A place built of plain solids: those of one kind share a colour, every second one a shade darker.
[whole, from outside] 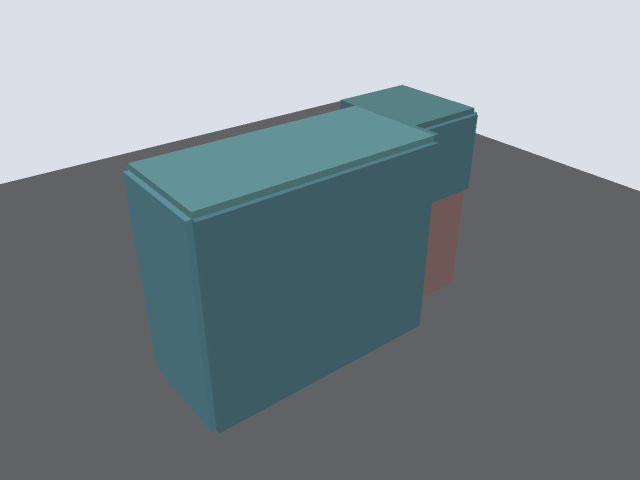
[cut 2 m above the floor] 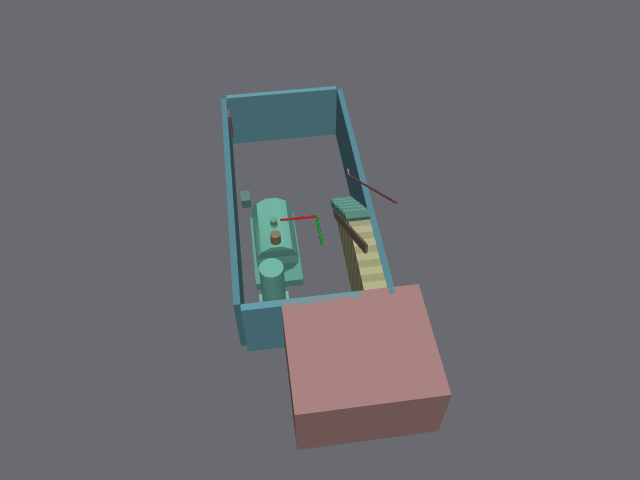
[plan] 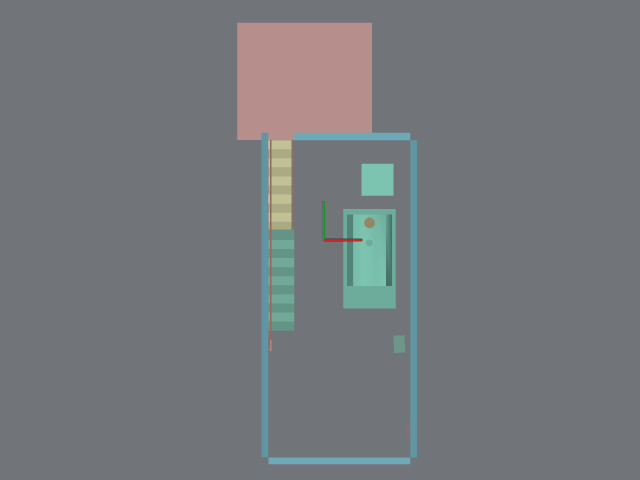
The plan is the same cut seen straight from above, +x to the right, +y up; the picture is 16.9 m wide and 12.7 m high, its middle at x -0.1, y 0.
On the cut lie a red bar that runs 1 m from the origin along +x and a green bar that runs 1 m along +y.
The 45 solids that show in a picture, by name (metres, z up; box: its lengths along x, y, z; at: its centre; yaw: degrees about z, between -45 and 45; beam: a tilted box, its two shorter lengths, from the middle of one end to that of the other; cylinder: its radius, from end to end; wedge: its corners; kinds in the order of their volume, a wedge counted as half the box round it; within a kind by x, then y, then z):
{
 "floor_1": {"box": [3.56, 3.11, 4.56], "at": [-0.51, 4.2, 1.98]},
 "wall_1": {"box": [0.18, 8.59, 7.14], "at": [-1.56, -1.46, 3.52]},
 "wall_2": {"box": [3.76, 0.18, 7.14], "at": [0.41, -5.84, 3.52]},
 "wall_3": {"box": [3.07, 0.2, 7.14], "at": [0.75, 2.74, 3.52]},
 "wall_4": {"box": [0.18, 2.91, 2.83], "at": [1.36, 4.3, 5.67]},
 "wall_5": {"box": [0.18, 8.39, 7.14], "at": [2.38, -1.56, 3.52]},
 "roof_1": {"box": [3.56, 2.91, 0.2], "at": [-0.51, 4.3, 7.19]},
 "roof_2": {"box": [4.58, 0.2, 0.2], "at": [0.0, 2.74, 7.19]},
 "roof_3": {"box": [3.76, 8.39, 0.2], "at": [0.41, -1.56, 7.19]},
 "under_1": {"box": [0.61, 0.24, 1.98], "at": [-1.16, 0.12, 0.94]},
 "under_2": {"box": [0.61, 0.24, 2.17], "at": [-1.16, 0.36, 1.04]},
 "under_3": {"box": [0.61, 0.24, 2.36], "at": [-1.16, 0.6, 1.13]},
 "under_4": {"box": [0.61, 0.24, 2.56], "at": [-1.16, 0.84, 1.23]},
 "under_5": {"box": [0.61, 0.24, 2.75], "at": [-1.16, 1.08, 1.33]},
 "under_6": {"box": [0.61, 0.25, 2.94], "at": [-1.16, 1.32, 1.42]},
 "under_7": {"box": [0.61, 0.24, 3.14], "at": [-1.16, 1.56, 1.52]},
 "under_8": {"box": [0.61, 0.24, 3.33], "at": [-1.16, 1.8, 1.61]},
 "under_9": {"box": [0.61, 0.24, 3.52], "at": [-1.16, 2.04, 1.71]},
 "under_10": {"box": [0.61, 0.24, 3.72], "at": [-1.16, 2.28, 1.81]},
 "under_11": {"box": [0.61, 0.24, 3.91], "at": [-1.16, 2.52, 1.91]},
 "plant_1": {"wedge": [[0.62, -1.22, 0.94], [0.62, 0.67, 0.94], [0.78, -1.22, 0.67], [0.78, 0.67, 0.67], [1.65, -1.22, 0.67], [1.65, 0.67, 0.67], [1.8, -1.22, 0.94], [1.8, 0.67, 0.94]]},
 "plant_2": {"wedge": [[0.62, -1.22, 1.26], [0.62, 0.67, 1.26], [0.78, -1.22, 1.54], [0.78, 0.67, 1.54], [1.65, -1.22, 1.54], [1.65, 0.67, 1.54], [1.8, -1.22, 1.26], [1.8, 0.67, 1.26]]},
 "plant_3": {"wedge": [[0.78, -1.22, 1.54], [0.78, 0.67, 1.54], [1.05, -1.22, 1.7], [1.05, 0.67, 1.7], [1.37, -1.22, 1.7], [1.37, 0.67, 1.7], [1.65, -1.22, 1.54], [1.65, 0.67, 1.54]]},
 "plant_4": {"box": [0.38, 0.42, 0.36], "at": [1.21, -1.43, 0.74]},
 "plant_5": {"box": [1.39, 2.64, 0.34], "at": [1.21, -0.5, 0.12]},
 "plant_6": {"box": [1.19, 1.89, 0.32], "at": [1.21, -0.27, 1.1]},
 "plant_7": {"cylinder": 0.09, "from": [1.21, -0.08, 1.82], "to": [1.21, -0.08, 2.02]},
 "plant_8": {"box": [0.85, 0.85, 0.33], "at": [1.42, 1.59, 0.11]},
 "plant_9": {"cylinder": 0.32, "from": [1.42, 1.59, 0.5], "to": [1.42, 1.59, 2.41]},
 "string_1": {"wedge": [[-0.85, -1.77, -0.05], [-0.85, -1.77, 0.27], [-0.85, 2.64, 3.5], [-0.85, 2.64, 3.82], [-0.79, -1.77, -0.05], [-0.79, -1.77, 0.27], [-0.79, 2.64, 3.5], [-0.79, 2.64, 3.82]]},
 "guard_rail_1": {"wedge": [[-1.42, -2.64, 0.88], [-1.42, -2.64, 0.94], [-1.42, 2.64, 5.14], [-1.42, 2.64, 5.19], [-1.38, -2.64, 0.88], [-1.38, -2.64, 0.94], [-1.38, 2.64, 5.14], [-1.38, 2.64, 5.19]]},
 "pipe_1": {"cylinder": 0.14, "from": [1.21, 0.45, 1.53], "to": [1.21, 0.45, 7.09]},
 "tread_1": {"wedge": [[-1.47, -2.4, -0.05], [-1.47, -2.4, 0.2], [-1.47, -2.12, -0.05], [-1.47, -2.12, 0.2], [-0.78, -2.4, -0.05], [-0.78, -2.4, 0.2], [-0.78, -2.12, -0.05], [-0.78, -2.12, 0.2]]},
 "tread_2": {"wedge": [[-1.47, -2.16, 0.19], [-1.47, -2.16, 0.39], [-1.47, -1.88, 0.19], [-1.47, -1.88, 0.39], [-0.78, -2.16, 0.19], [-0.78, -2.16, 0.39], [-0.78, -1.88, 0.19], [-0.78, -1.88, 0.39]]},
 "tread_3": {"wedge": [[-1.47, -1.92, 0.38], [-1.47, -1.92, 0.58], [-1.47, -1.64, 0.38], [-1.47, -1.64, 0.58], [-0.78, -1.92, 0.38], [-0.78, -1.92, 0.58], [-0.78, -1.64, 0.38], [-0.78, -1.64, 0.58]]},
 "tread_4": {"wedge": [[-1.47, -1.68, 0.57], [-1.47, -1.68, 0.77], [-1.47, -1.4, 0.57], [-1.47, -1.4, 0.78], [-0.78, -1.68, 0.57], [-0.78, -1.68, 0.77], [-0.78, -1.4, 0.57], [-0.78, -1.4, 0.78]]},
 "tread_5": {"wedge": [[-1.47, -1.44, 0.76], [-1.47, -1.44, 0.97], [-1.47, -1.16, 0.76], [-1.47, -1.16, 0.97], [-0.78, -1.44, 0.76], [-0.78, -1.44, 0.97], [-0.78, -1.16, 0.76], [-0.78, -1.16, 0.97]]},
 "tread_6": {"wedge": [[-1.47, -1.2, 0.96], [-1.47, -1.2, 1.16], [-1.47, -0.92, 0.96], [-1.47, -0.92, 1.16], [-0.78, -1.2, 0.96], [-0.78, -1.2, 1.16], [-0.78, -0.92, 0.96], [-0.78, -0.92, 1.16]]},
 "tread_7": {"wedge": [[-1.47, -0.96, 1.15], [-1.47, -0.96, 1.35], [-1.47, -0.68, 1.15], [-1.47, -0.68, 1.35], [-0.78, -0.96, 1.15], [-0.78, -0.96, 1.35], [-0.78, -0.68, 1.15], [-0.78, -0.68, 1.35]]},
 "tread_8": {"wedge": [[-1.47, -0.72, 1.34], [-1.47, -0.72, 1.55], [-1.47, -0.44, 1.34], [-1.47, -0.44, 1.55], [-0.78, -0.72, 1.34], [-0.78, -0.72, 1.55], [-0.78, -0.44, 1.34], [-0.78, -0.44, 1.55]]},
 "tread_9": {"wedge": [[-1.47, -0.48, 1.54], [-1.47, -0.48, 1.74], [-1.47, -0.2, 1.54], [-1.47, -0.2, 1.74], [-0.78, -0.48, 1.54], [-0.78, -0.48, 1.74], [-0.78, -0.2, 1.54], [-0.78, -0.2, 1.74]]},
 "tread_10": {"wedge": [[-1.47, -0.24, 1.73], [-1.47, -0.24, 1.93], [-1.47, 0.04, 1.73], [-1.47, 0.04, 1.93], [-0.78, -0.24, 1.73], [-0.78, -0.24, 1.93], [-0.78, 0.04, 1.73], [-0.78, 0.04, 1.93]]},
 "tread_11": {"wedge": [[-1.47, 0.0, 1.92], [-1.47, 0.0, 2.13], [-1.47, 0.28, 1.92], [-1.47, 0.28, 2.13], [-0.78, 0.0, 1.92], [-0.78, 0.0, 2.13], [-0.78, 0.28, 1.92], [-0.78, 0.28, 2.13]]},
 "bucket_1": {"box": [0.3, 0.46, 0.39], "at": [2.0, -2.76, 0.14], "yaw": 2.6},
 "cabinet_1": {"box": [0.09, 0.42, 0.9], "at": [2.24, -5.05, 1.49]}
}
